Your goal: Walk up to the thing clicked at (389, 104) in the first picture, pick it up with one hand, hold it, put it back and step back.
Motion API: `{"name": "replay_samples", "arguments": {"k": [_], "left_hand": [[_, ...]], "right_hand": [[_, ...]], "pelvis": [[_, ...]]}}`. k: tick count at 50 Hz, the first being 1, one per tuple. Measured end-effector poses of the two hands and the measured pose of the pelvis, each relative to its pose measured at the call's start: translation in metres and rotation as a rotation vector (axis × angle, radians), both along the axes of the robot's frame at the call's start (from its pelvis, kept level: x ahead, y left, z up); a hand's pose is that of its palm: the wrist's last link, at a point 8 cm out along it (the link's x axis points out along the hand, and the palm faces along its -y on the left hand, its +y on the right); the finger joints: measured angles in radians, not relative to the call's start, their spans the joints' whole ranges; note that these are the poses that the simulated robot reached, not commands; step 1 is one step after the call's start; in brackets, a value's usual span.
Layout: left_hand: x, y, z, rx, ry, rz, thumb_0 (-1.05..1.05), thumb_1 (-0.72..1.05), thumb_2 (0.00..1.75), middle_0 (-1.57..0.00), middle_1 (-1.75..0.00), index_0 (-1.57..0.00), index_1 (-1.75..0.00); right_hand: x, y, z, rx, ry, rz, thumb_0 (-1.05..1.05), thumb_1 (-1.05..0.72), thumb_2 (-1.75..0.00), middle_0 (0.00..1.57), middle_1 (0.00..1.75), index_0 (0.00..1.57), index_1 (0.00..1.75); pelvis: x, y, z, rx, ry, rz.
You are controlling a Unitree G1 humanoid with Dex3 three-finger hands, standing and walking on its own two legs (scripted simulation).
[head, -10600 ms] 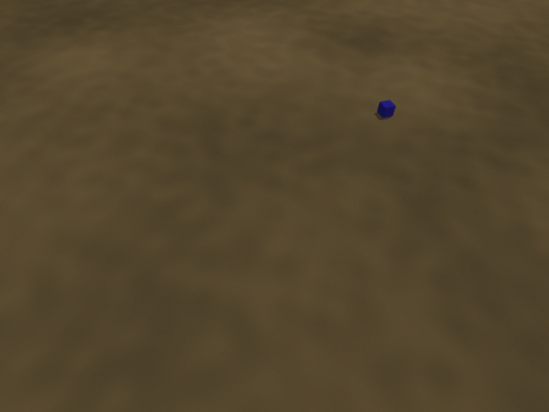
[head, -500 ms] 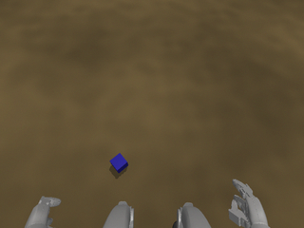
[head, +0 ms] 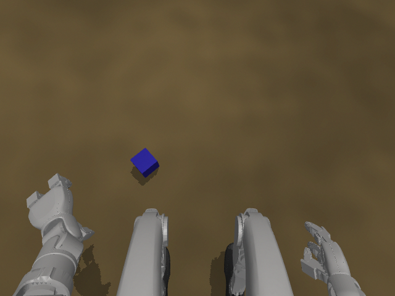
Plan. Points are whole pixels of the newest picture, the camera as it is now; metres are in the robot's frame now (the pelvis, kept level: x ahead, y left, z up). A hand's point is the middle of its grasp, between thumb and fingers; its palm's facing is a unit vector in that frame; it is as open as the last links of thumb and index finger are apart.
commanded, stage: rise first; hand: left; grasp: from above
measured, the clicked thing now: (145, 163) +0.49 +0.21 -0.50
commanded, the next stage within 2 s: approach in 1.48 s
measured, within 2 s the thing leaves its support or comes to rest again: neither
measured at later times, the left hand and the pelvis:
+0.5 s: hand (105, 181) +0.38 +0.28 -0.30, palm faces -0.26 -0.31 -0.92, open 13.7 cm; pelvis -0.04 +0.01 -0.14, yaw -3 degrees
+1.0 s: hand (117, 170) +0.43 +0.27 -0.35, palm faces -0.29 -0.30 -0.91, open 13.6 cm; pelvis -0.03 +0.01 -0.19, yaw -3 degrees
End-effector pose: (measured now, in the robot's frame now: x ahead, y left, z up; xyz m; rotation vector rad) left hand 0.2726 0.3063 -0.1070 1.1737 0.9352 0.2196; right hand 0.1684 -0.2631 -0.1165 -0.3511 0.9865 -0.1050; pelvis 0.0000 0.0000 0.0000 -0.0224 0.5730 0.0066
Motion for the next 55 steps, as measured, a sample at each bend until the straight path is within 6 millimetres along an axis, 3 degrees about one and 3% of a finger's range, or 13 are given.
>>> {"name": "replay_samples", "arguments": {"k": [8,17,27,34,46,55], "left_hand": [[0.048,-0.007,-0.055,0.152,-0.055,-0.058,0.00,-0.50,0.99,-0.11,-1.09,-0.12,-1.08],[0.083,-0.016,-0.100,0.183,-0.076,-0.056,0.00,-0.49,0.98,-0.12,-1.10,-0.13,-1.08],[0.110,-0.025,-0.139,0.097,-0.052,0.001,0.00,-0.50,0.98,-0.12,-1.09,-0.14,-1.07],[0.130,-0.028,-0.156,0.116,-0.033,-0.066,0.00,-0.50,0.97,-0.12,-1.09,-0.14,-1.07],[0.148,-0.037,-0.184,0.114,-0.032,-0.042,0.00,-0.48,0.94,-0.12,-1.12,-0.15,-1.09],[0.160,-0.040,-0.193,0.123,-0.042,-0.035,0.00,-0.49,0.94,-0.12,-1.11,-0.15,-1.08]], "right_hand": [[-0.060,-0.002,-0.076,0.010,0.143,-0.012,0.01,-0.89,-0.90,0.20,0.30,0.20,0.30],[-0.120,0.006,-0.124,0.057,0.245,-0.040,0.01,-0.89,-0.90,0.20,0.30,0.20,0.30],[-0.162,0.010,-0.144,0.077,0.307,-0.062,0.00,-0.90,-0.90,0.20,0.30,0.20,0.30],[-0.181,0.007,-0.155,0.089,0.355,-0.062,0.00,-0.90,-0.90,0.20,0.30,0.20,0.30],[-0.194,0.002,-0.179,0.134,0.409,-0.027,0.00,-0.91,-0.90,0.20,0.30,0.20,0.30],[-0.198,0.003,-0.188,0.159,0.422,-0.009,0.00,-0.91,-0.90,0.20,0.30,0.20,0.30]], "pelvis": [[-0.023,-0.004,-0.063,-0.010,0.033,-0.015],[-0.036,0.001,-0.111,-0.028,0.037,-0.026],[-0.037,0.011,-0.144,-0.049,0.036,-0.024],[-0.035,0.012,-0.162,-0.049,0.042,-0.021],[-0.034,0.007,-0.186,-0.041,0.040,-0.029],[-0.033,0.005,-0.197,-0.046,0.032,-0.036]]}}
